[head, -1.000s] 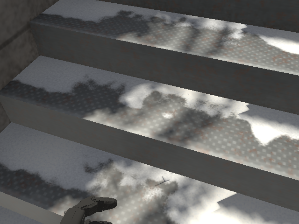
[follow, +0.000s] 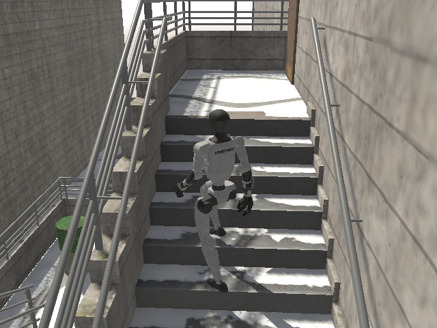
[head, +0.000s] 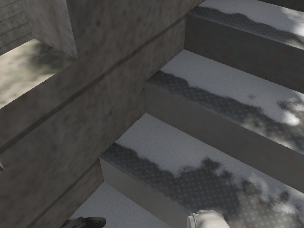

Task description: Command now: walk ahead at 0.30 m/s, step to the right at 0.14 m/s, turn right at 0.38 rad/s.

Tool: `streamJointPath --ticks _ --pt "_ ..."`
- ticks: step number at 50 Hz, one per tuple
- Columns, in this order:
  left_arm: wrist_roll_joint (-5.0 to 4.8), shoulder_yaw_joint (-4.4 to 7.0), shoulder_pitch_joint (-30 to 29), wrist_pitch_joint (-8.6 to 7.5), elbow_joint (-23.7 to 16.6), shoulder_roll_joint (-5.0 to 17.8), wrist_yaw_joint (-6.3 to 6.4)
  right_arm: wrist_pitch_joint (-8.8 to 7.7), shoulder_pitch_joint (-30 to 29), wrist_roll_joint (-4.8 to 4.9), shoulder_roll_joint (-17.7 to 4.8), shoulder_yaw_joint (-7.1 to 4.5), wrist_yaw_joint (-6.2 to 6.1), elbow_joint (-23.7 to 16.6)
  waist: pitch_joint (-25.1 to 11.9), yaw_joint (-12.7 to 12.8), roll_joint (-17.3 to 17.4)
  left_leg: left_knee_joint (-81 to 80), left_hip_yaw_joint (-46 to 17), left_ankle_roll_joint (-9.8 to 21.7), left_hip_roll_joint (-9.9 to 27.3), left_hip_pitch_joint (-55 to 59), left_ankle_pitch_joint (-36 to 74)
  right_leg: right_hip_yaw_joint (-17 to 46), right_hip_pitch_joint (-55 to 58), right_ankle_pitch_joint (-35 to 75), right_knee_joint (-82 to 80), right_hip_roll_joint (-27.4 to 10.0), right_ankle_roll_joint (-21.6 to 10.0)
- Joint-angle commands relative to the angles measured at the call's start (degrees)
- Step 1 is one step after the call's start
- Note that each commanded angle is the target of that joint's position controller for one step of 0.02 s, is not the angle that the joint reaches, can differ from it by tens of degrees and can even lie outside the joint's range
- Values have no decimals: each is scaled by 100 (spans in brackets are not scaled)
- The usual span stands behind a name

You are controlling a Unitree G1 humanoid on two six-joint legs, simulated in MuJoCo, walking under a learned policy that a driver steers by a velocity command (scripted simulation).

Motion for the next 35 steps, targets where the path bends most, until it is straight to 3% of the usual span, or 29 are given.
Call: streamJointPath --ticks 1,2,3,4,5,6,7,9,10,11,12,13,15,16,17,18,19,21,22,23,24,25,27,28,30,32,33,34,35 --pt "-242 -279 -447 249 -498 -269 255 -140 341 477 -1103 -169 -519 -296 639 287 515 -859 88 -227 1242 -811 9281 -1398 2576 -907 -2721 138 -90" --pt "-213 -202 75 259 -391 29 201 -167 9 436 -1436 -278 -525 -502 313 521 1314 -430 77 -22 1582 -667 10464 -1398 3494 -1219 -3032 256 -215" --pt "-92 -38 1220 216 71 338 193 -135 -334 389 -1418 -299 -497 -643 -403 1014 1734 622 159 220 1695 -255 10701 -1070 4446 -1187 -3130 482 -423" --pt "-27 128 1876 160 324 761 120 -86 -699 367 -1477 -341 -443 -966 -760 1285 1350 1891 126 338 1505 -348 9830 -516 5261 -1294 -4139 745 -598" --pt "73 393 2388 160 565 1403 141 -95 -1012 318 -1298 -361 -306 -1445 -709 1465 -157 4224 -20 149 844 -2308 7552 1281 6463 -1002 -5275 234 -1182" --pt "-14 648 1860 284 403 1953 201 -27 -1480 203 -1279 -411 -1 -1935 -932 1082 -1881 6892 -426 -168 -558 -3494 188 4135 6432 -298 -7499 -885 -1904" --pt "-41 656 1081 338 202 1749 242 43 -1347 -79 -946 -368 151 -2210 -566 533 -1112 7892 -1381 40 -208 -3946 19 4479 5593 -1869 -7839 -799 -1799" --pt "206 573 923 317 173 1305 325 75 -1542 -255 -552 -299 177 -2625 687 149 246 7695 -1418 169 109 -4683 -41 3769 4285 -2752 -7905 -784 -1026" --pt "682 261 1134 80 842 435 -61 260 -407 71 -423 -257 519 -1393 300 52 1048 7787 -2443 493 66 -5531 1040 3749 3912 -3651 -7621 -865 -486" --pt "670 246 1218 -66 935 377 -153 233 -457 27 -426 -218 520 -1498 418 -232 511 8045 -2337 588 229 -5655 1668 3816 3557 -3478 -7785 -825 -174" --pt "43 400 1015 -68 592 636 226 197 -1239 -334 -245 -222 158 -2522 799 -217 7 7824 -1215 141 386 -5155 681 2981 3719 -1828 -8180 -474 -384" --pt "495 230 1057 -299 1190 583 -167 231 -1244 -34 -51 -6 415 -1796 -102 -464 200 8455 -2089 730 100 -6368 2155 2587 3791 -2057 -7518 -281 89" --pt "680 246 1709 -428 1351 661 -393 205 -1517 -9 -476 -70 420 -1724 -105 -206 221 8517 -2045 762 234 -6698 2793 2431 3883 -1484 -7592 -275 372" --pt "672 281 2063 -453 1485 818 -483 230 -1775 -2 -630 -102 420 -1812 -79 -193 167 8468 -1967 700 157 -6762 2952 2241 3915 -1309 -7560 -139 626" --pt "471 373 1940 -435 1310 991 -507 139 -2132 51 -709 -89 379 -1832 -179 -118 -114 8088 -1520 662 97 -6678 2653 1829 4119 -438 -7659 -38 614" --pt "440 360 2242 -424 1403 987 -508 116 -2434 98 -717 -98 337 -1830 -285 -14 -337 8234 -1367 578 142 -6816 2559 1935 4356 -135 -7620 -19 650" --pt "-113 413 1358 -327 857 825 -51 201 -2309 -354 -551 -140 13 -2056 671 104 -146 7080 -557 29 238 -6153 1416 1708 4257 332 -8145 206 393" --pt "119 401 1696 -207 630 913 291 236 -2900 -92 -813 -200 -224 -2322 707 494 -310 6086 -370 -435 117 -5191 1064 2052 4075 1889 -8314 175 124" --pt "282 428 1867 -156 592 933 376 304 -2599 27 -591 -175 -270 -2214 444 519 -707 6385 -454 -493 148 -5680 887 2356 5055 2310 -8005 -53 -101" --pt "374 431 2329 -176 627 899 421 387 -2176 -28 -378 -153 -312 -2032 177 621 -784 7350 -634 -412 260 -6813 632 2780 6360 1746 -7607 -209 -303" --pt "613 288 4532 -433 1698 648 -176 289 -2656 85 -51 -18 64 -2315 -908 702 -1404 8701 -1835 -216 -155 -8330 995 4254 7938 1388 -7233 -753 -280" --pt "759 411 4912 -456 1857 767 -482 208 -2734 139 -353 -31 73 -2195 60 963 -730 9536 -2527 55 -556 -10259 517 4136 9539 1489 -7029 -1015 -106" --pt "855 379 4736 -424 1818 720 -602 -36 -2982 -54 -418 90 81 -2122 478 755 -523 10691 -2258 276 -548 -11599 -176 3652 10243 2263 -6824 -1075 -69" --pt "824 338 4600 -370 1854 548 -512 -104 -3326 -86 -372 163 135 -2245 470 639 -194 10623 -1770 294 -410 -11519 -475 3289 10056 2591 -6760 -937 -115" --pt "690 184 4211 -412 1875 313 -415 -115 -3775 -14 -228 148 252 -2369 626 264 -293 10216 -949 458 -122 -9838 -249 2944 7926 2322 -7065 -437 62" --pt "626 225 4050 -426 1854 492 -364 7 -4954 172 -125 137 243 -2944 546 401 -520 8578 -245 354 -34 -7620 321 2816 5645 3143 -7781 -8 7" --pt "358 295 3532 -461 1564 605 -364 152 -5429 52 -31 179 294 -3312 412 219 -379 7108 422 233 -117 -5526 -131 2776 4068 4453 -8624 16 -174" --pt "260 408 3663 -479 1669 975 -453 343 -6140 204 -135 133 389 -3723 336 142 -300 5971 587 32 -380 -3760 -1450 3225 2925 6377 -9269 -299 -259" --pt "-151 580 3135 -636 885 978 298 473 -3836 382 -321 185 -386 -2778 1397 558 661 5228 1246 -2 -696 -3605 -1293 3108 4480 11747 -8927 -844 862"
Velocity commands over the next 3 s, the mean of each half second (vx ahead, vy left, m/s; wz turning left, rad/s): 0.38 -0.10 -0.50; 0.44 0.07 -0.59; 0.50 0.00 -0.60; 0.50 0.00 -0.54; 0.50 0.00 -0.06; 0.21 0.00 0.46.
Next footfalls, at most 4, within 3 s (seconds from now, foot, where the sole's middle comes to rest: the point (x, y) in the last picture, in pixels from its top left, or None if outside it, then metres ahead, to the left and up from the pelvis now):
0.08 right None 0.25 -0.06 -0.60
0.74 left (180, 167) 0.66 -0.09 -0.43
1.36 right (297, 122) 0.71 -0.50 -0.25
1.80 left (290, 30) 1.04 -0.54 -0.08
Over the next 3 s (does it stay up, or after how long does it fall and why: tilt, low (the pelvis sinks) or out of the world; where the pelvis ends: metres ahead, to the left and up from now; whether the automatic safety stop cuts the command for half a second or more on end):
stays up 1.03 -1.05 0.86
